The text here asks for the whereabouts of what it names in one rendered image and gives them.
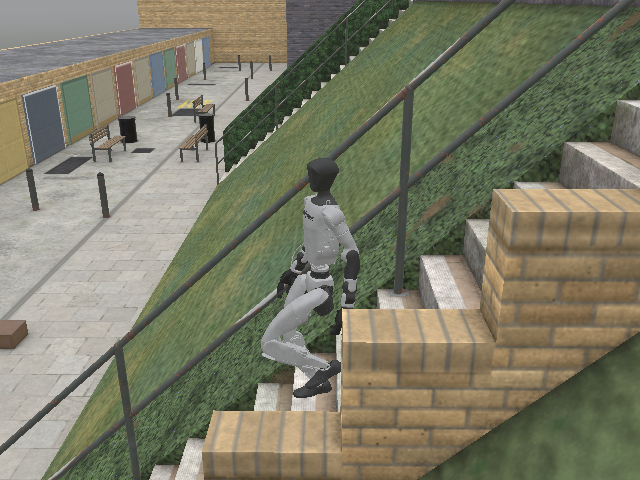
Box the right robot upper arm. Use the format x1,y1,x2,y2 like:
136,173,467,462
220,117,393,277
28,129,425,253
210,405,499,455
304,194,317,206

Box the robot left hand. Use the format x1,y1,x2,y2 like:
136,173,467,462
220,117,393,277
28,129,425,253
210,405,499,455
330,307,353,335

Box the left robot upper arm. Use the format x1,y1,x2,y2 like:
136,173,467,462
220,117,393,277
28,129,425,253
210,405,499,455
321,206,360,263

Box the robot left forearm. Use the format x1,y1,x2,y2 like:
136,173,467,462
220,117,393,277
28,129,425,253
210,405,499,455
341,250,360,308

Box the robot thigh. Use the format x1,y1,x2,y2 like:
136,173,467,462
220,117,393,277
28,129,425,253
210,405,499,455
261,287,334,354
283,274,308,347

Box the right robot thigh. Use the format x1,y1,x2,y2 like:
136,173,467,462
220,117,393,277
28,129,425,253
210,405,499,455
283,274,308,347

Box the robot right hand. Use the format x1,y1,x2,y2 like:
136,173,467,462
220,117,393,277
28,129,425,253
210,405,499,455
277,269,299,299

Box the left robot thigh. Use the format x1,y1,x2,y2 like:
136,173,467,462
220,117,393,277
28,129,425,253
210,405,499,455
261,287,334,354

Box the robot right forearm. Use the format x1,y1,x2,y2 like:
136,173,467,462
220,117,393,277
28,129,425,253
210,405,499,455
290,246,308,274

